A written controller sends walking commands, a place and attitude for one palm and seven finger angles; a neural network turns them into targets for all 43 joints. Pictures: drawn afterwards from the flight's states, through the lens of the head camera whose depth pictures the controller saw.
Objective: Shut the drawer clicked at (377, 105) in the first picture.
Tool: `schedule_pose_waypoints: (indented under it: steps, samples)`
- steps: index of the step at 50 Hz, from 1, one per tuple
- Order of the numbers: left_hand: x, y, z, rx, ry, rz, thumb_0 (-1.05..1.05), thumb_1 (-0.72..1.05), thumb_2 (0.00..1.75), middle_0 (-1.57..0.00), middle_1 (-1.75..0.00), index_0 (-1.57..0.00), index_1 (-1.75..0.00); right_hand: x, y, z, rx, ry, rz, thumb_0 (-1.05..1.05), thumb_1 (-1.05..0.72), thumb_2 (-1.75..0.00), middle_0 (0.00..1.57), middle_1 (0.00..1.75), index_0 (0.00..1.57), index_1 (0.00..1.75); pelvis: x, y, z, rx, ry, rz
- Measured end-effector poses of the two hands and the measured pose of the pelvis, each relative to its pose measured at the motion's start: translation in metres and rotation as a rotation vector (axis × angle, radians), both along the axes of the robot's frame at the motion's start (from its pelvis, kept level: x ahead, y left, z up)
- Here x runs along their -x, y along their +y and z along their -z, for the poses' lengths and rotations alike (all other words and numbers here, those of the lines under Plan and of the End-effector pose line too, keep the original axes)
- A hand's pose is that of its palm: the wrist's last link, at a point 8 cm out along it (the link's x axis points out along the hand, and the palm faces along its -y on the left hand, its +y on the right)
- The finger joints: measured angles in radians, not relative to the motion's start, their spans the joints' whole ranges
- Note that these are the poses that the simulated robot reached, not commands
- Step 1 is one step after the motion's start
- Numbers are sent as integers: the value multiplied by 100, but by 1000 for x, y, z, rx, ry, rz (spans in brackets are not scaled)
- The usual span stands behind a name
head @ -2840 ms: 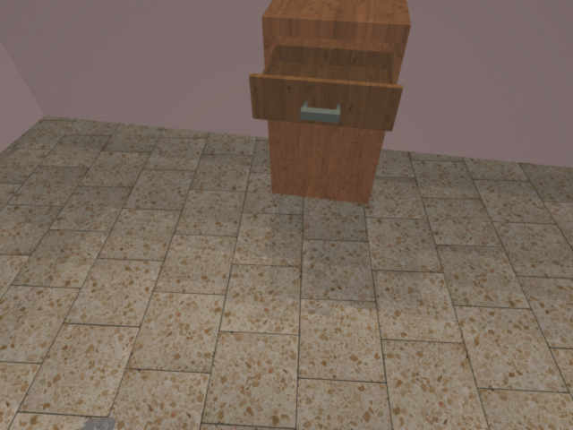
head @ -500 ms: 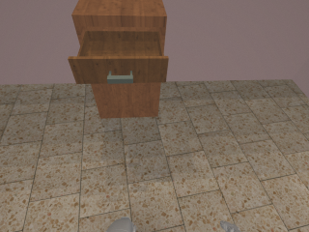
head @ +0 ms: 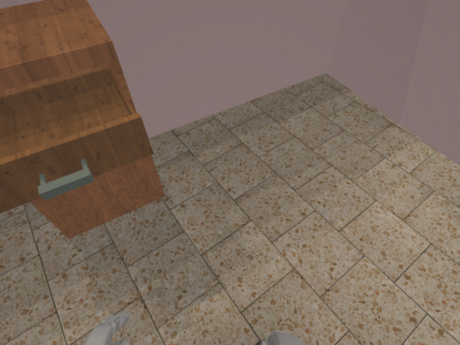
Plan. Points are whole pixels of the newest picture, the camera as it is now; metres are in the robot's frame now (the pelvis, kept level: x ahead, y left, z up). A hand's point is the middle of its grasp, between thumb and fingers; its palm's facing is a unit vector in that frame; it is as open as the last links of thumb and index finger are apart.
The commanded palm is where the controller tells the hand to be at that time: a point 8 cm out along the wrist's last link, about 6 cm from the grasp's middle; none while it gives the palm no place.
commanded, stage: turn to face it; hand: left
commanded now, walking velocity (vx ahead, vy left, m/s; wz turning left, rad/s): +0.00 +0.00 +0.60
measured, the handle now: (65, 177) +0.49 +0.41 -0.06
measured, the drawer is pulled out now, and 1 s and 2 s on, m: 0.30 0.30 0.30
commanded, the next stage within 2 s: take the last steps up to it in 0.94 s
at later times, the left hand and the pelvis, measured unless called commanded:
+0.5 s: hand out of the picture +0.07 +0.21 -0.17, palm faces +0.24 -0.96 -0.16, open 7.3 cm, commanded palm none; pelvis +0.03 +0.02 +0.01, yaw +11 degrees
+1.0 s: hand out of the picture +0.00 +0.16 -0.14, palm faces +0.43 -0.87 -0.26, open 7.4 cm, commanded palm none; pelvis +0.02 -0.04 +0.01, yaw +23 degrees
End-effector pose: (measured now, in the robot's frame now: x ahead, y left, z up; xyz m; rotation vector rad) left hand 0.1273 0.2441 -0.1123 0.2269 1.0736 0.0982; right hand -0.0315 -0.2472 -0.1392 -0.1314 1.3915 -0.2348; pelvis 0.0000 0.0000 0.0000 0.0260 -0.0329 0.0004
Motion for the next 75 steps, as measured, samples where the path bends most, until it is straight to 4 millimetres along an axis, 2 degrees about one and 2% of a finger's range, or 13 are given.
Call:
schedule_pose_waypoints:
  steps: [4,12,16,21,28,33,40,45,49,58,68,71,75]
  samples:
    - [-34,-20,3,-10,-61,46,0,91,90,-20,-30,-20,-30,-1,-6,15,-18,44,41,1,-91,-89,19,30,20,30,-10,-9,10,18,-8,15]
    - [-34,-44,1,56,-38,4,0,90,90,-20,-30,-20,-30,-37,14,-2,-46,1,10,1,-91,-89,19,30,20,30,-28,-9,-6,39,2,-32]
    - [-15,-38,12,108,-31,-87,0,90,90,-20,-30,-21,-30,-54,31,-8,-53,10,-57,1,-91,-89,19,30,20,30,-32,-2,-7,54,4,-89]
    - [33,-10,35,132,50,-227,0,90,90,-20,-30,-21,-30,-81,48,-9,-29,-11,-152,1,-91,-89,19,30,20,30,-32,13,1,66,18,-156]
    - [100,30,22,56,191,-354,0,91,90,-20,-30,-20,-30,-116,48,-29,13,-52,-242,1,-91,-89,20,30,21,30,-32,20,-16,64,32,-217]
    - [126,39,12,14,222,-414,0,91,90,-20,-30,-20,-30,-147,36,-34,33,-97,-306,1,-91,-89,20,30,21,30,-31,16,-19,63,23,-261]
    - [129,20,2,-15,169,-453,0,91,90,-19,-30,-20,-30,-184,14,-28,24,-147,-386,1,-90,-89,20,30,21,30,-26,-4,-16,45,14,-324]
    - [131,-13,0,-39,103,-473,0,90,90,-20,-30,-20,-30,-209,-1,-11,-20,-189,-426,1,-90,-89,20,30,20,30,-24,-30,-6,20,9,-360]
    - [147,-41,-7,-19,98,-504,0,90,90,-20,-30,-20,-30,-221,-4,-12,-46,-195,-467,1,-91,-89,19,30,20,30,-19,-42,-12,10,-2,-401]
    - [200,-77,-3,40,145,-599,0,91,90,-20,-30,-21,-30,-213,5,-19,-65,-143,-566,1,-91,-89,19,30,20,30,-8,-52,-19,0,-1,-469]
    - [296,-89,26,172,375,-696,0,90,90,-20,-30,-20,-30,-191,53,-26,-36,-166,-627,1,-91,-89,19,30,20,30,4,-18,-11,43,9,-489]
    - [296,-79,25,193,413,-675,0,91,90,-20,-30,-20,-30,-171,50,-32,-6,-141,-589,0,-93,-89,20,30,20,30,-1,-8,-17,48,2,-494]
    - [266,-55,22,190,359,-655,1,91,90,-20,-30,-20,-30,-139,41,-36,21,-32,-554,0,-93,-89,20,30,20,30,-11,2,-22,46,-1,-497]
